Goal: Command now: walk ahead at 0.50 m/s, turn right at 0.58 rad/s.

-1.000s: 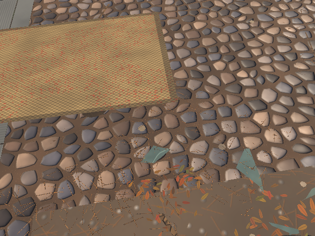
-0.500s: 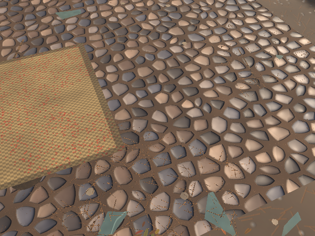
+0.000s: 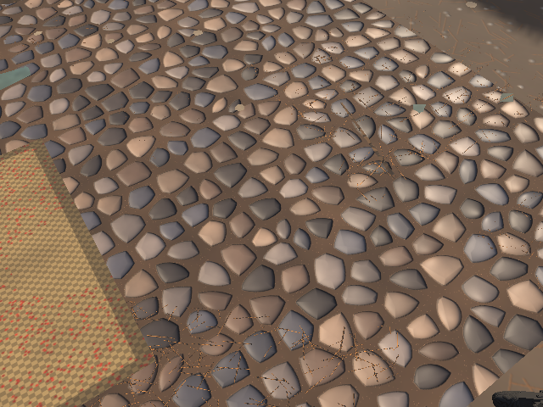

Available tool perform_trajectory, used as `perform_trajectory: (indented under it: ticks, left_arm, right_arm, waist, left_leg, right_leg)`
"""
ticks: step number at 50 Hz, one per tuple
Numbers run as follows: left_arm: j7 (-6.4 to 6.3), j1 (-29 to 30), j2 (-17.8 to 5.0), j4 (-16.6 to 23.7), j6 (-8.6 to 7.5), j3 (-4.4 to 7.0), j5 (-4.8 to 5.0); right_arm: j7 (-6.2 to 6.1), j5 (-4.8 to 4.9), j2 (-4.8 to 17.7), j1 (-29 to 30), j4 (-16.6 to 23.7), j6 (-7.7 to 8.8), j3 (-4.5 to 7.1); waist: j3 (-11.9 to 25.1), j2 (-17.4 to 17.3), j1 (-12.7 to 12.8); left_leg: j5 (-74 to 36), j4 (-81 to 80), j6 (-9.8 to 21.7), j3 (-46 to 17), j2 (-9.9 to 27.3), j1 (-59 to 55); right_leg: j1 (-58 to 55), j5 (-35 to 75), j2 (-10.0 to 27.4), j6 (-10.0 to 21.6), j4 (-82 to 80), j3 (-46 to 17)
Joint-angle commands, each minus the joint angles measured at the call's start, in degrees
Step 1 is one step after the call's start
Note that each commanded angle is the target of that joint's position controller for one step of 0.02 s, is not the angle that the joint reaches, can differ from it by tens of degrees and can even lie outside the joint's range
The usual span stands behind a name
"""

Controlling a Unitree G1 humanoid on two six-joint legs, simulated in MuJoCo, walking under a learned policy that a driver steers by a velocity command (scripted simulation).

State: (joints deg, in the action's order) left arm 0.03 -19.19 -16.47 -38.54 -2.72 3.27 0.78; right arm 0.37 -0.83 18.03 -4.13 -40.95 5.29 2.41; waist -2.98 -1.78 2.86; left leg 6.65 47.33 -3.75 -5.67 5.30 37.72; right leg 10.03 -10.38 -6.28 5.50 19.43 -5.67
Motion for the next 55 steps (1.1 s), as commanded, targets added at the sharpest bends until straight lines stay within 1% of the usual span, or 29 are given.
perform_trajectory:
  ticks: [1, 6, 8, 9, 10, 11, 12, 13, 15, 16, 18, 21, 23, 25, 28, 30, 32, 33, 34, 35, 36, 38, 40, 45, 50, 52, 53, 54, 55]
  left_arm:
    - [-0.99, 0.2, -10.4, 3.2, -0.44, 3.09, 0.31]
    - [-1.27, -2.3, -9.3, 1.0, 0.11, 3.0, 0.63]
    - [-1.29, -1.8, -8.8, 0.4, 0.43, 2.93, 0.28]
    - [-1.15, -1.4, -7.7, 0.5, 0.55, 2.51, 0.12]
    - [-0.91, -1.4, -5.1, 1.0, 0.5, 1.46, -0.39]
    - [-0.91, -8.2, -1.9, 1.6, 0.05, 0.32, 0.04]
    - [-1.04, -10.9, -3.2, 1.3, -0.43, 0.11, 1.08]
    - [-1.03, -5.7, -8.1, 1.2, -0.55, 1.21, 1.67]
    - [-0.94, 3.7, -8.2, 3.3, -0.75, 1.24, 0.25]
    - [-0.7, 4.5, -7.5, 3.5, -0.91, 1.35, -0.34]
    - [-0.22, 3.1, -5.2, 3.0, -0.96, 0.9, -0.2]
    - [-0.12, 6.5, -3.1, 4.3, -1.08, -0.03, -0.64]
    - [-0.11, 10.2, -1.8, 5.3, -1.66, -0.59, -1.28]
    - [0.22, 13.0, -1.1, 5.6, -2.24, -0.82, -1.25]
    - [0.77, 16.4, -2.1, 6.2, -2.61, -0.33, -0.96]
    - [0.76, 16.0, -4.0, 6.3, -2.7, 0.51, -1.14]
    - [0.24, 10.1, -6.4, 4.5, -2.95, 1.65, -1.84]
    - [-0.45, 5.2, -9.9, 4.2, -2.96, 2.48, -2.86]
    - [-0.95, 3.0, -12.0, 4.8, -1.74, 2.72, -3.78]
    - [-0.56, 1.9, -8.8, 5.0, -0.57, 2.12, -2.52]
    - [-0.45, 4.2, -6.7, 5.1, 0.19, 1.61, -1.71]
    - [-0.65, 10.8, -4.3, 4.6, 0.95, 0.75, -1.17]
    - [-0.61, 15.1, -5.5, 3.9, 1.11, 1.21, -2.3]
    - [-1.45, 17.4, -6.8, 2.2, 0.98, 2.1, -1.89]
    - [-1.46, 17.1, -9.4, 0.1, 2.1, 2.95, -0.29]
    - [-1.49, 15.3, -7.8, -1.5, 2.7, 2.72, 0.43]
    - [-1.22, 12.2, -5.1, -2.5, 3.12, 2.17, -0.39]
    - [-1.37, 13.8, -4.1, 0.3, 3.21, 1.71, -2.22]
    - [-1.92, 19.5, -6.3, 1.4, 3.07, 2.51, -2.0]
  right_arm:
    - [0.32, 0.36, 2.3, 4.6, 4.1, 0.63, 0.17]
    - [1.28, 1.17, 5.2, 6.3, 4.9, 1.82, 1.24]
    - [1.37, 1.05, 6.0, 2.9, 4.1, 2.37, 1.85]
    - [1.11, 0.69, 6.9, -1.5, 2.8, 2.62, 2.59]
    - [0.81, -0.1, 8.9, -8.3, 2.0, 2.9, 3.32]
    - [0.6, -0.9, 13.9, -15.6, 0.9, 2.59, 4.65]
    - [1.42, 0.85, 12.5, -19.2, -1.7, 1.97, 4.74]
    - [1.46, 1.86, 8.1, -16.6, -1.0, 1.79, 3.51]
    - [1.23, 0.83, 4.9, -11.3, -0.3, 1.03, 2.25]
    - [1.07, 0.4, 3.8, -10.0, -0.5, 1.03, 1.77]
    - [0.88, 0.41, 3.2, -10.0, -1.0, 1.16, 1.47]
    - [0.52, 1.23, 5.7, -11.7, -2.5, 1.29, 2.06]
    - [0.21, 1.39, 6.4, -11.9, -3.3, 0.63, 2.06]
    - [-0.16, 1.71, 7.1, -13.9, -4.5, -0.25, 2.18]
    - [-0.71, 2.23, 7.6, -17.2, -6.2, -1.61, 2.29]
    - [-1.17, 2.5, 8.3, -16.4, -5.9, -2.35, 2.64]
    - [-1.48, 2.55, 7.6, -14.0, -4.6, -2.58, 2.58]
    - [-1.39, 1.46, 5.0, -13.7, -2.8, -2.23, 1.73]
    - [-1.24, 0.91, -0.3, -22.6, -3.2, -2.02, 0.18]
    - [-1.16, 1.9, 4.0, -26.0, -4.1, -2.5, 0.74]
    - [-1.41, 2.72, 7.3, -22.5, -3.7, -3.51, 2.08]
    - [-2.43, 2.34, 6.7, -17.8, -2.9, -6.02, 2.7]
    - [-3.02, 2.0, 4.5, -18.4, -2.1, -8.28, 2.59]
    - [-2.03, 1.22, 2.6, -14.1, 1.3, -8.8, 2.15]
    - [-0.24, 1.33, 4.8, -12.3, 3.4, -9.14, 2.92]
    - [-0.21, 0.86, 5.9, -14.9, 2.5, -9.01, 3.79]
    - [-0.92, 0.74, 10.1, -15.7, 3.0, -8.86, 4.97]
    - [-1.69, 0.35, 16.3, -13.2, 5.9, -8.63, 5.78]
    - [-1.22, -1.65, 14.9, -14.4, 6.1, -7.22, 5.43]
  waist:
    - [2.7, 6.0, 0.4]
    - [2.9, 8.0, 0.6]
    - [3.0, 9.7, -1.1]
    - [5.0, 9.5, -3.5]
    - [11.6, 7.1, -6.6]
    - [20.3, -5.7, -5.9]
    - [21.2, -16.0, -6.0]
    - [12.7, -8.1, -7.3]
    - [3.2, -1.5, -6.4]
    - [2.2, -2.1, -4.9]
    - [2.7, -4.2, -3.6]
    - [2.1, -3.3, -4.1]
    - [1.3, -2.4, -4.7]
    - [2.5, -2.8, -5.6]
    - [3.6, -3.4, -6.5]
    - [4.3, -4.2, -5.0]
    - [7.2, -3.4, -1.2]
    - [13.5, 1.3, 0.4]
    - [21.4, 15.3, -1.8]
    - [27.8, 16.1, -0.6]
    - [22.4, 11.6, -0.6]
    - [12.7, 8.4, -2.6]
    - [8.3, 10.5, -5.1]
    - [8.8, 9.9, -4.7]
    - [8.6, 9.3, -5.0]
    - [7.8, 6.2, -6.0]
    - [5.4, -5.6, -4.9]
    - [2.5, -19.1, -3.6]
    - [5.0, -12.7, -7.7]
  left_leg:
    - [-10.6, -11.4, -0.9, 3.0, -4.0, -7.7]
    - [-9.2, -18.7, 1.5, 0.6, -4.5, -10.0]
    - [-5.2, -20.0, 3.7, 1.9, -4.5, -13.7]
    - [-4.7, -22.3, 5.4, 3.4, -5.2, -20.1]
    - [-4.2, -20.8, 8.5, -1.0, -0.1, -32.0]
    - [1.6, -21.4, 16.9, -21.3, 11.7, -52.5]
    - [17.8, -29.7, 21.4, -40.8, 17.4, -57.4]
    - [25.7, -31.8, 19.2, -37.2, 16.0, -51.4]
    - [15.9, -33.3, 16.6, -22.7, 11.2, -37.9]
    - [10.6, -34.4, 16.1, -18.7, 9.2, -34.2]
    - [3.3, -36.3, 16.0, -13.6, 6.8, -31.2]
    - [-5.2, -38.4, 17.5, -8.8, 6.9, -30.6]
    - [-18.9, -37.3, 16.6, -4.8, 5.1, -29.1]
    - [-27.2, -34.7, 14.9, -1.3, 2.8, -28.3]
    - [-26.7, -30.7, 13.4, -2.8, 3.0, -30.6]
    - [-24.3, -26.6, 11.8, -5.9, 3.7, -32.0]
    - [-22.2, -18.7, 9.0, -6.0, 0.9, -29.6]
    - [-10.7, -8.0, 6.6, -4.5, -2.8, -22.9]
    - [27.3, 10.2, 2.7, 0.1, -9.3, -7.6]
    - [36.4, 19.9, 1.6, -1.8, -8.0, -5.0]
    - [32.7, 24.3, 0.5, -1.2, -6.0, -1.8]
    - [26.3, 23.3, -1.4, 0.9, -2.9, -0.8]
    - [21.6, 20.0, -2.3, 3.2, -2.5, -8.0]
    - [13.7, 6.1, -0.4, 5.1, -0.9, -15.1]
    - [10.5, -6.3, 3.3, 7.9, -1.8, -21.0]
    - [5.0, -15.8, 6.4, 8.2, -4.1, -27.7]
    - [-5.1, -25.2, 10.2, -3.7, 2.8, -31.0]
    - [-14.2, -29.5, 20.5, -23.9, 16.1, -31.8]
    - [-10.1, -31.4, 24.1, -25.2, 16.3, -27.5]
  right_leg:
    - [4.6, 10.0, 10.6, 7.2, -5.5, -8.4]
    - [-2.5, 5.2, 14.6, 5.6, -0.1, -15.2]
    - [-4.6, 9.1, 15.6, 4.8, 3.1, -16.4]
    - [-4.5, 14.5, 13.4, 3.6, 7.7, -15.2]
    - [-1.2, 13.6, 10.4, 1.7, 19.0, -12.3]
    - [15.5, -1.5, 2.9, -2.7, 38.4, -5.8]
    - [28.8, -22.9, 0.9, -4.4, 50.4, -4.5]
    - [33.8, -19.6, 3.9, -4.2, 54.7, -6.6]
    - [33.3, -12.1, 7.9, -4.0, 51.5, -2.7]
    - [31.2, -9.4, 9.9, -4.0, 47.9, -2.1]
    - [27.5, -7.3, 11.3, -4.4, 43.7, -0.4]
    - [28.7, -3.7, 12.2, -5.7, 35.4, 1.7]
    - [25.7, 1.3, 11.2, -6.6, 26.7, 3.3]
    - [20.3, 8.3, 8.5, -7.3, 19.0, 4.7]
    - [16.4, 13.4, 5.7, -7.2, 12.6, 3.8]
    - [13.5, 12.1, 5.3, -5.9, 8.8, 2.2]
    - [2.6, 19.6, 6.4, -3.3, 2.9, 2.6]
    - [-10.1, 37.6, 14.5, 0.0, 6.3, -3.0]
    - [-26.3, 58.8, 31.0, 9.4, 10.9, -16.6]
    - [-26.3, 52.0, 33.8, 12.7, 9.9, -21.5]
    - [-21.3, 40.6, 30.2, 11.2, 7.2, -17.7]
    - [-8.7, 24.3, 25.2, 8.5, 2.2, -10.2]
    - [3.7, 16.1, 22.1, 7.8, -2.9, -3.9]
    - [6.4, 13.5, 23.1, 8.6, -4.7, 2.8]
    - [4.1, 7.8, 25.0, 6.1, -1.7, 4.7]
    - [7.5, -0.2, 21.9, 0.9, 5.3, 8.4]
    - [14.5, -9.4, 16.2, -4.8, 18.0, 14.3]
    - [29.1, -27.2, 6.7, -10.0, 32.5, 14.9]
    - [29.0, -27.9, 6.1, -9.0, 42.7, 4.9]
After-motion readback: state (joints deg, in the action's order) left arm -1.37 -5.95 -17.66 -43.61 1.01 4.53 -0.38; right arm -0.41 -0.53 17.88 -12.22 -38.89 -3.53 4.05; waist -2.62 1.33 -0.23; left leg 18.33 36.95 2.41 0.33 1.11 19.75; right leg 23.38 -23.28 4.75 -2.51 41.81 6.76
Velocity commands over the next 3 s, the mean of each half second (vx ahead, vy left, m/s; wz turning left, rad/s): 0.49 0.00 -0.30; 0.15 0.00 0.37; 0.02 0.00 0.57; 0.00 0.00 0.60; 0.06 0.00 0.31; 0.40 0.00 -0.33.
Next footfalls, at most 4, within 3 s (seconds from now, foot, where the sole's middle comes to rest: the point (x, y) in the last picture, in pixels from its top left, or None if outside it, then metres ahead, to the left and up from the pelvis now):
0.20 left None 0.30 0.15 -0.78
0.66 right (357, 382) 0.51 -0.11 -0.78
1.06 left None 0.44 0.14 -0.78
1.54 right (339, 383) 0.51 -0.07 -0.78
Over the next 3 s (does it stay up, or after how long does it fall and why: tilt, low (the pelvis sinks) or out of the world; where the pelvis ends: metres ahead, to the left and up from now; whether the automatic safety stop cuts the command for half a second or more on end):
stays up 0.50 0.23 0.00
